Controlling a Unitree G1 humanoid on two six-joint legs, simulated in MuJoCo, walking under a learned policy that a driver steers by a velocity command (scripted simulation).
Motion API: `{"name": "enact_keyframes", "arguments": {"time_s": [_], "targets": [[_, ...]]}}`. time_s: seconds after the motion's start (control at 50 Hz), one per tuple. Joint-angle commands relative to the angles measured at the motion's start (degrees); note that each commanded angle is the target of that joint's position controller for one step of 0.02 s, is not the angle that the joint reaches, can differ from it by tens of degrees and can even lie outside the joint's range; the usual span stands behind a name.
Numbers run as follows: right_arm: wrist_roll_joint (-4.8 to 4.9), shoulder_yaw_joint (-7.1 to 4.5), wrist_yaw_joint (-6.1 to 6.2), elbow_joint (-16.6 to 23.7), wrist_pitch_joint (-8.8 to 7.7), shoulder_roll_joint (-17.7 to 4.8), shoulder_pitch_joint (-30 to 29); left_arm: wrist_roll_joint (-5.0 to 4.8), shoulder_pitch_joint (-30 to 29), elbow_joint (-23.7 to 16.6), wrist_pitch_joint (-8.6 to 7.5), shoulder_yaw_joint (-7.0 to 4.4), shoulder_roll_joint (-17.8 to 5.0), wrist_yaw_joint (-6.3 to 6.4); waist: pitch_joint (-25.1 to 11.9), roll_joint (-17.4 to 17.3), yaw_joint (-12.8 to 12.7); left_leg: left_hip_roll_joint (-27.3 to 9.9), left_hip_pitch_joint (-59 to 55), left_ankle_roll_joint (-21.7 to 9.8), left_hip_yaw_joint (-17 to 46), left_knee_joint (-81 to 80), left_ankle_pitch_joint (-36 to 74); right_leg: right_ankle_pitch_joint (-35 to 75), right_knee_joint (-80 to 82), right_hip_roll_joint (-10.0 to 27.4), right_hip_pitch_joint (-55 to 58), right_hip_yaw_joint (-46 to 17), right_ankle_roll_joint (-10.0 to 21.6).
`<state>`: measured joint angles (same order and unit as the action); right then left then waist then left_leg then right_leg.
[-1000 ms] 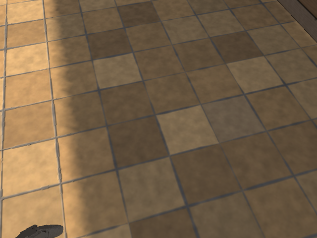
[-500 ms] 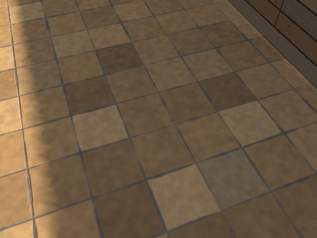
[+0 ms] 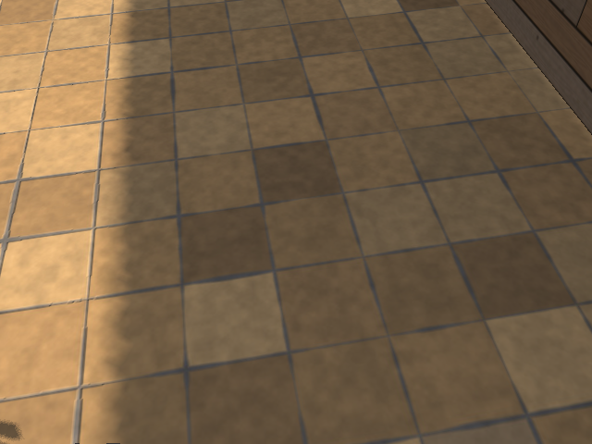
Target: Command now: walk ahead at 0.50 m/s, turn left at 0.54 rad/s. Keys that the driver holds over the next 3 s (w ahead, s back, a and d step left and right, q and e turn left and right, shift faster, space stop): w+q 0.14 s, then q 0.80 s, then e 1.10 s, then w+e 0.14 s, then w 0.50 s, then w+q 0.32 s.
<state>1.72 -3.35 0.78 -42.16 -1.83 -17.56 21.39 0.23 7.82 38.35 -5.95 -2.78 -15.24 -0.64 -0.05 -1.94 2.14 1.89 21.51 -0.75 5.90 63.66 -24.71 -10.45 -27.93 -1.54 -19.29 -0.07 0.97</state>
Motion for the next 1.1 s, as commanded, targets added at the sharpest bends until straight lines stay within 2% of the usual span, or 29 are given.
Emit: {"name": "enact_keyframes", "arguments": {"time_s": [0.02,0.06,0.12,0.24,0.3,0.34,0.36,0.38,0.4,0.42,0.44,0.46,0.5,0.54,0.58,0.62,0.7,0.76,0.8,0.82,0.84,0.86,0.88,0.9,0.92,0.94,1.0,1.06,1.1], "targets": [[-0.3,-1.77,-0.45,6.34,-0.5,-5.6,-4.01,0.55,5.5,-0.53,0.1,-1.79,-5.45,0.35,0.61,8.12,-3.85,-7.4,20.78,0.97,1.49,4.32,6.22,0.0,14.93,16.57,16.9,-17.52,8.98],[-0.04,-1.3,-0.91,7.05,0.07,-3.33,-4.64,0.3,5.35,0.48,-0.39,-2.1,-5.83,0.38,1.13,8.51,-3.22,-8.12,19.54,1.45,0.04,2.35,8.04,5.1,17.19,15.76,14.22,-12.25,9.49],[-0.56,-0.79,-1.26,8.69,0.31,-2.17,-7.8,0.11,5.76,2.24,-0.68,-2.9,-8.1,0.53,1.88,6.42,-3.22,-8.75,21.24,2.43,-0.37,-3.94,12.8,12.01,18.84,16.49,14.3,-6.73,10.58],[-1.0,-0.28,-3.5,11.12,-0.63,-1.32,-16.05,-0.59,5.94,4.6,1.02,-3.37,-11.29,1.6,2.35,5.87,-5.19,-5.58,11.98,1.12,-6.88,-24.1,26.75,30.28,14.58,14.01,14.46,5.96,7.04],[-1.14,-1.53,-4.5,12.33,-0.16,-3.92,-15.68,-2.02,5.89,4.97,1.92,-4.06,-13.38,2.09,0.15,7.36,-3.47,-3.19,7.62,-1.56,-8.41,-28.25,21.67,38.3,7.83,15.39,18.71,7.26,5.25],[-1.46,-3.64,-4.28,10.41,0.15,-7.58,-6.66,-2.78,4.9,4.45,2.63,-4.28,-13.62,2.48,-4.65,6.38,1.87,0.52,-4.28,-4.56,-9.99,-33.18,22.31,42.99,-6.11,13.83,17.7,9.07,3.11],[-1.54,-5.0,-3.19,9.12,0.41,-10.43,-0.56,-2.22,6.38,4.13,2.49,-3.58,-11.7,2.38,-8.08,2.72,4.87,0.12,-15.72,-6.88,-7.36,-36.64,31.87,33.31,-19.0,10.65,10.78,10.12,0.35],[-1.48,-5.43,-1.64,9.92,1.0,-15.82,-0.96,2.13,12.25,2.57,2.34,-1.36,-4.3,1.62,-13.12,-14.22,-0.83,-14.66,-32.41,-12.95,11.14,-30.15,62.16,-21.36,-39.08,4.01,-7.73,9.95,-3.16],[-2.61,-4.78,-2.11,13.43,0.36,-16.55,-3.13,1.27,15.74,1.89,1.88,-0.6,-6.96,0.78,-26.3,-14.55,-0.97,-25.82,-41.17,-25.38,35.69,-35.99,54.17,-32.93,-54.48,-2.46,-17.98,-2.08,-4.68],[-2.35,-4.03,-2.6,14.03,0.34,-12.24,-4.54,-0.42,9.53,2.03,2.01,-1.91,-12.05,0.48,-24.61,-4.07,2.64,-21.85,-37.17,-22.32,29.72,-39.42,45.52,-25.95,-54.72,1.01,-19.67,-6.77,-3.83],[-1.56,-3.42,-2.53,13.45,0.22,-10.39,-7.31,-1.05,5.66,0.55,2.37,-1.71,-11.64,0.8,-16.86,-1.95,1.36,-18.69,-30.08,-19.21,23.49,-40.47,39.83,-20.73,-51.0,2.43,-21.31,-5.59,-3.34],[-0.96,-3.05,-2.21,13.19,0.41,-9.0,-9.22,-0.36,5.05,1.21,2.98,-1.56,-10.59,1.58,-11.69,1.89,-0.36,-15.96,-22.58,-16.71,19.75,-41.53,36.73,-17.67,-46.94,4.31,-20.48,-5.43,-3.75],[-1.83,-2.85,-1.6,13.47,1.03,-8.79,-12.21,0.07,5.68,1.23,4.35,-1.83,-11.04,2.13,-7.99,-0.74,-3.35,-13.22,-10.6,-15.4,16.52,-44.05,35.34,-14.87,-40.98,4.9,-13.64,-5.48,-4.06],[-2.47,-3.13,-1.15,13.26,1.12,-9.2,-13.33,0.45,6.9,1.91,4.85,-1.42,-9.26,2.43,-8.11,-2.02,-4.3,-11.67,-5.93,-15.27,14.11,-44.31,38.81,-13.89,-35.48,3.67,-10.1,-4.28,-4.88],[-2.13,-3.46,-0.39,12.7,1.44,-9.9,-12.78,0.66,5.57,1.68,5.14,-1.05,-8.1,2.76,-8.99,-2.04,-3.83,-10.89,-4.96,-15.08,13.84,-44.01,37.65,-12.06,-30.54,2.76,-9.33,-4.46,-5.75],[-1.66,-3.59,0.32,12.69,2.22,-10.12,-13.23,0.52,3.86,1.27,5.62,-0.89,-7.62,2.72,-9.31,-2.72,-3.37,-9.76,-3.89,-13.92,14.66,-44.34,28.46,-8.71,-26.66,2.23,-8.48,-5.11,-6.1],[-1.69,-3.58,0.75,12.64,3.41,-9.71,-13.46,0.09,0.3,-0.08,5.64,-0.93,-7.3,2.25,-6.71,-5.7,-2.02,-7.92,-1.67,-11.89,17.96,-45.33,12.3,-6.37,-18.7,0.88,-6.11,-5.76,-5.69],[-1.52,-3.6,0.52,12.37,3.9,-9.43,-12.26,-0.26,-0.24,-0.72,4.68,-1.29,-7.67,1.67,-6.38,-7.47,-1.31,-8.23,-4.64,-11.2,21.89,-43.4,13.34,-8.05,-11.32,-0.13,-3.55,-5.77,-4.4],[-0.78,-3.42,0.63,12.44,4.35,-8.89,-13.03,-0.37,2.71,0.05,4.12,-1.81,-7.74,1.21,-6.22,-7.56,-3.31,-6.62,-4.46,-9.15,22.73,-40.49,14.61,-2.81,0.34,-0.19,2.82,-4.62,-2.61],[-0.46,-3.02,0.73,12.19,4.43,-7.5,-11.6,0.17,4.27,0.32,4.06,-2.6,-9.81,1.3,-6.4,-5.1,-3.47,-4.0,-1.29,-6.53,20.71,-36.86,10.09,0.42,5.71,4.41,8.41,-7.17,-0.64],[-0.69,-2.37,0.63,12.48,4.42,-4.69,-9.07,1.4,3.52,-0.47,4.53,-3.62,-14.71,1.65,-6.25,7.95,-1.06,2.51,7.03,-2.64,11.14,-24.95,-3.23,4.46,9.2,17.41,13.43,-19.34,5.11],[-0.67,-3.4,0.57,13.89,3.63,-7.82,-10.43,3.12,3.19,-0.15,4.81,-4.04,-15.44,1.43,-3.51,19.55,-1.45,7.11,14.05,0.3,2.72,-11.77,-11.32,11.45,12.21,24.6,9.33,-30.53,13.37],[-1.33,-4.69,0.48,12.46,3.42,-11.66,-8.86,2.68,0.21,-1.79,4.64,-3.16,-12.14,1.72,-3.26,13.88,-0.9,3.51,13.81,2.13,4.09,-2.3,-8.07,12.58,11.18,24.3,8.42,-27.46,14.01],[-0.86,-5.14,0.48,10.71,3.85,-11.93,-7.67,1.82,-2.31,-2.36,4.7,-2.55,-9.59,2.06,-2.53,10.46,-0.11,3.02,13.4,3.11,3.23,1.25,-4.46,12.05,9.99,20.38,7.8,-20.98,11.28],[-0.88,-4.92,0.85,9.39,4.61,-10.26,-6.45,0.94,-3.71,-2.82,4.88,-2.26,-8.49,2.32,-2.22,9.01,0.23,2.61,13.94,4.25,2.19,4.5,-1.64,10.95,9.1,17.18,8.78,-16.43,9.17],[-0.92,-4.53,0.86,9.21,5.17,-8.79,-6.22,0.27,-3.76,-2.85,5.06,-1.97,-7.8,2.54,-1.34,9.17,-0.41,2.21,15.24,5.21,1.71,7.48,0.15,12.93,8.91,16.57,9.31,-14.01,9.27],[-0.9,-2.67,0.89,10.65,4.94,-4.1,-10.23,0.58,-0.09,-1.42,5.79,-1.67,-7.55,2.47,-1.85,10.05,-2.77,2.17,12.13,6.33,-0.22,0.28,0.66,17.04,8.73,13.81,11.07,-10.19,10.75],[-2.17,-0.66,0.46,10.57,4.41,-0.01,-11.49,0.16,-0.82,-0.57,5.85,-1.14,-6.64,1.55,-4.36,12.99,-2.96,-1.31,0.46,6.24,-2.9,-19.16,-1.56,16.55,7.51,12.52,10.73,-8.65,10.31],[-1.79,-1.16,0.23,9.45,4.17,-1.48,-11.13,-0.73,1.05,0.39,5.99,-1.56,-8.49,0.89,-3.22,14.45,-3.46,-0.17,-5.36,6.02,-5.33,-30.9,2.94,15.7,6.58,12.37,9.59,-10.69,10.36]]}}
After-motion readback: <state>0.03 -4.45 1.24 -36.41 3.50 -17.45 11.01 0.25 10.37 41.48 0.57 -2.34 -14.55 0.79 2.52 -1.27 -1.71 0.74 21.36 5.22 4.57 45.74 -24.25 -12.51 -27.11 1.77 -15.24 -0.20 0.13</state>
